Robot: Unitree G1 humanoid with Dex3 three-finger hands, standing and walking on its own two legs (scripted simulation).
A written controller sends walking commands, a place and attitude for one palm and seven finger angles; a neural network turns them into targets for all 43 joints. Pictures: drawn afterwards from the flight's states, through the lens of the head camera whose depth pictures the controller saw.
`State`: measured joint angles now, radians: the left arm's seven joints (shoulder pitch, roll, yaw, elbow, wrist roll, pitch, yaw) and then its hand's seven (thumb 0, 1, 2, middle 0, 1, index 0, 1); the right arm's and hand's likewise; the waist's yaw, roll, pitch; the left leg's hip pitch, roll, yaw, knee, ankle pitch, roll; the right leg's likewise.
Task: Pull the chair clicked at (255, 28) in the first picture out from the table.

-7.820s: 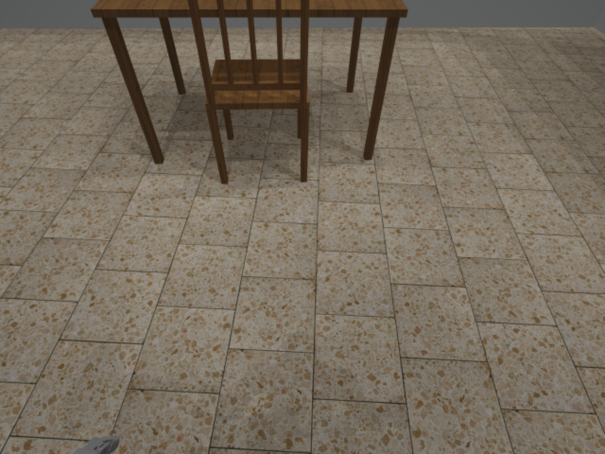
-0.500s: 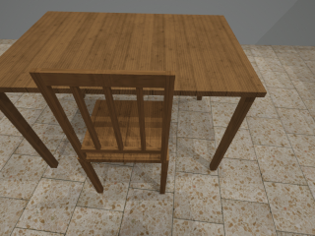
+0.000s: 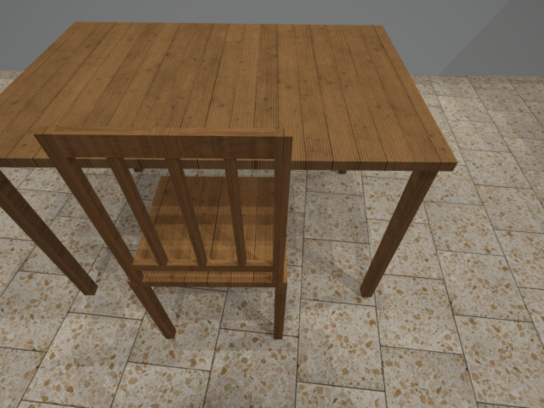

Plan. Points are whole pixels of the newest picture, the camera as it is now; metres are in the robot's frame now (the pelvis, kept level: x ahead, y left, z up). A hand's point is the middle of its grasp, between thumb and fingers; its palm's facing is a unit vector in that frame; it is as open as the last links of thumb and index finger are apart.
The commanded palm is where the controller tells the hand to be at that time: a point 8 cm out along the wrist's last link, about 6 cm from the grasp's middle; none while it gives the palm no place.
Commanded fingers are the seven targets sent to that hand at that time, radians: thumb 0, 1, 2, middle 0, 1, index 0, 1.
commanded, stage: look again from close up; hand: left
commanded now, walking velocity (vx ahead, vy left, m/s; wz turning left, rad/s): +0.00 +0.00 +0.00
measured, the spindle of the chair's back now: (190, 218) +0.48 +0.21 -0.07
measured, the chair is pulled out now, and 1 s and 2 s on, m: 0.00 0.00 0.00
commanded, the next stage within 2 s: raise the hand toward the chair's back in 0.68 s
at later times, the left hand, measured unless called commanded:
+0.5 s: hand out of the picture -0.02 +0.16 -0.17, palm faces +0.04 -0.98 -0.19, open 7.4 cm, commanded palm none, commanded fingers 0.00 0.90 0.90 -0.20 -0.30 -0.20 -0.30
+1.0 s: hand (171, 354) +0.20 +0.17 -0.03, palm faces +0.16 -0.98 -0.10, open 7.8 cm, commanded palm +0.12 +0.21 -0.07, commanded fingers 0.00 0.62 0.78 -0.17 -0.26 -0.17 -0.26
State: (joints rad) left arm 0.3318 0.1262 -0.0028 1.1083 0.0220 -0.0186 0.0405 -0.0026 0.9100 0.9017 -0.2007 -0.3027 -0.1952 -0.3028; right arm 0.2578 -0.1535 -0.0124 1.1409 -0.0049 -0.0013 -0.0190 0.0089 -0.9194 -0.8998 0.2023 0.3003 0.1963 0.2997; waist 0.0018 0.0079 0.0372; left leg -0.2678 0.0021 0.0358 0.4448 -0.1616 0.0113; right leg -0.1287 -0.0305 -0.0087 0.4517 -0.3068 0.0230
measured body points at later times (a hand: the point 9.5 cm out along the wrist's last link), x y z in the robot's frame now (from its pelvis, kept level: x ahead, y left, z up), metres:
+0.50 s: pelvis +0.01 -0.01 +0.00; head +0.02 -0.01 +0.45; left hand -0.02 +0.21 -0.16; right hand +0.02 -0.23 -0.16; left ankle +0.05 +0.11 -0.74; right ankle -0.04 -0.13 -0.74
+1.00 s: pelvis -0.01 -0.02 -0.03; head +0.02 -0.02 +0.42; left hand +0.19 +0.22 -0.03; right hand +0.11 -0.28 -0.13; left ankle +0.05 +0.11 -0.74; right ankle -0.04 -0.13 -0.74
